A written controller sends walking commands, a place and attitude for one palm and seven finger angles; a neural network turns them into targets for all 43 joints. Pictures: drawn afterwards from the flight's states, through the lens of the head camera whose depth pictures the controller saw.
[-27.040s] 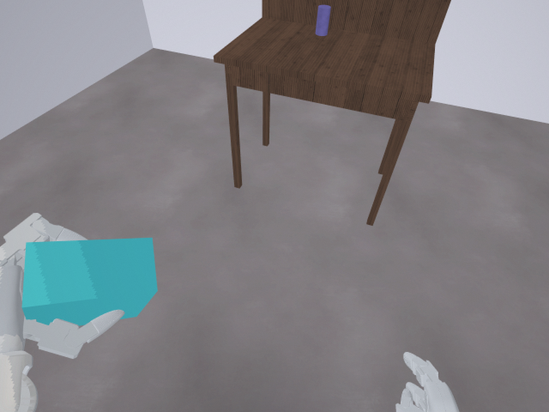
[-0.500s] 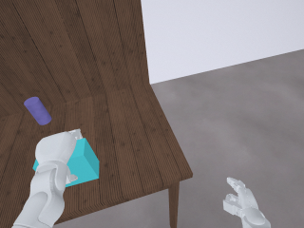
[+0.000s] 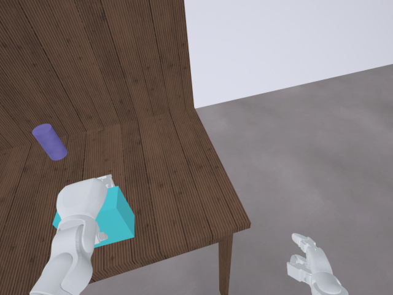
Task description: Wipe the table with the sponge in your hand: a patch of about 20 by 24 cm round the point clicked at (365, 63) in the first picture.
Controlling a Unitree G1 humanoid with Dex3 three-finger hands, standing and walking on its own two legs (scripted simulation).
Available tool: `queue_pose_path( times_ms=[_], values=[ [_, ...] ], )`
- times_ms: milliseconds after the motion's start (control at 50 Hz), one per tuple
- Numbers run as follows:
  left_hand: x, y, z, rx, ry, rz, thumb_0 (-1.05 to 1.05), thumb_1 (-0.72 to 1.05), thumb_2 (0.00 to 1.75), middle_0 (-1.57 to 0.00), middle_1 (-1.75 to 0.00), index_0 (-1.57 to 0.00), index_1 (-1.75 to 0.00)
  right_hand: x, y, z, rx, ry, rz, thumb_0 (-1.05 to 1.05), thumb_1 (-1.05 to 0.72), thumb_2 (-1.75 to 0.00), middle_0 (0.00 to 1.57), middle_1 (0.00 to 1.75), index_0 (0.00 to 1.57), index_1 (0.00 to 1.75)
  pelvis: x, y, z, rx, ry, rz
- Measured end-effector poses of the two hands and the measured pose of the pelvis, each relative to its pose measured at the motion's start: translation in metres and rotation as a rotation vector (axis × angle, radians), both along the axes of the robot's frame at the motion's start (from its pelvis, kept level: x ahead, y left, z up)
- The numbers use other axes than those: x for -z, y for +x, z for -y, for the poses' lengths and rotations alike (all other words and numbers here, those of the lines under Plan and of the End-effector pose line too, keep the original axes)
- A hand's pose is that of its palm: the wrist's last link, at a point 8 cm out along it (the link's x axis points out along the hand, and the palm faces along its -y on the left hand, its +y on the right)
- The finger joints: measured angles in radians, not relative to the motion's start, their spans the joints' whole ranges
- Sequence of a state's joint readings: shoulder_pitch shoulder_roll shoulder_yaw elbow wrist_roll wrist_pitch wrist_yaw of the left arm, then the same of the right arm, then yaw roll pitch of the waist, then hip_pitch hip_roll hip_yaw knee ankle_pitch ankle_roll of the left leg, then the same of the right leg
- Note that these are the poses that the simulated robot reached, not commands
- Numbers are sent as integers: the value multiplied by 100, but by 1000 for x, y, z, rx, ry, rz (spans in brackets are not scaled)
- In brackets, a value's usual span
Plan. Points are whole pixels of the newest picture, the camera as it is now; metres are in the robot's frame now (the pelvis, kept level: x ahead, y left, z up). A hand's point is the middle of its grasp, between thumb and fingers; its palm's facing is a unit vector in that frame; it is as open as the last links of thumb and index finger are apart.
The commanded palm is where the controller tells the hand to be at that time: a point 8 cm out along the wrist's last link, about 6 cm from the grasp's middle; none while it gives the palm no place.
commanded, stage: lower the sponge onto the table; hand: left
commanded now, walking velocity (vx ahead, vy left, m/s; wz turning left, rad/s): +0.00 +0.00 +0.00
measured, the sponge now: (101, 223) +0.24 +0.26 +0.01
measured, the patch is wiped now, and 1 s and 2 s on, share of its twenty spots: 0.00 0.00 0.35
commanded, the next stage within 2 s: wipe forward along the first lane in 0.64 s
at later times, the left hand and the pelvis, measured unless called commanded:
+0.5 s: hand (98, 218) +0.25 +0.26 +0.02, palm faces -0.07 -0.11 -0.99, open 10.1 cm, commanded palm +0.22 +0.26 +0.09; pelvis +0.00 +0.00 +0.00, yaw +0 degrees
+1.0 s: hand (95, 208) +0.27 +0.28 +0.02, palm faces -0.08 -0.07 -0.99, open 10.1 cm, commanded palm +0.25 +0.28 +0.07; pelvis +0.00 +0.00 +0.00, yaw +1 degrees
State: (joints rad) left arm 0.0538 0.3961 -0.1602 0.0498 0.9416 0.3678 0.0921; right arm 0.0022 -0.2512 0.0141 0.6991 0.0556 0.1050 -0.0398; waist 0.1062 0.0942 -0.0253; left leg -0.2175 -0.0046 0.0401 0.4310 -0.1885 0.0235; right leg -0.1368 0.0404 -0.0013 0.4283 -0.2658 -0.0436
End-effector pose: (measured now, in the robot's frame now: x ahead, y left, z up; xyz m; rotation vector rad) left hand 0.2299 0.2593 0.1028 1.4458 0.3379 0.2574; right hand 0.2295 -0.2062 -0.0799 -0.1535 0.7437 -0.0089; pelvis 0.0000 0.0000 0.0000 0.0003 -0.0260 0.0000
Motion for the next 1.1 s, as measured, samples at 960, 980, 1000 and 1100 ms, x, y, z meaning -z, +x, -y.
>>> queue_pose_path(
  times_ms=[960,980,1000,1100],
  values=[
    [26,17,-17,-33,41,-46,-1,-50,104,-72,-133,-74,-132,13,-23,22,58,-36,-67,2,-90,-90,20,30,20,30,4,-4,4,-16,-4,-40],
    [25,20,-18,-35,43,-48,-1,-50,104,-72,-133,-74,-132,14,-24,22,60,-36,-73,2,-90,-90,20,30,20,30,4,-4,4,-16,-5,-43],
    [25,23,-20,-38,44,-50,-1,-50,104,-72,-133,-74,-132,15,-26,22,61,-36,-79,2,-90,-90,20,30,20,30,4,-4,4,-18,-5,-47],
    [26,37,-22,-33,49,-57,0,-50,104,-72,-133,-74,-132,21,-36,23,71,-34,-114,1,-90,-90,20,30,20,30,5,-4,3,-19,-6,-67]
  ],
)
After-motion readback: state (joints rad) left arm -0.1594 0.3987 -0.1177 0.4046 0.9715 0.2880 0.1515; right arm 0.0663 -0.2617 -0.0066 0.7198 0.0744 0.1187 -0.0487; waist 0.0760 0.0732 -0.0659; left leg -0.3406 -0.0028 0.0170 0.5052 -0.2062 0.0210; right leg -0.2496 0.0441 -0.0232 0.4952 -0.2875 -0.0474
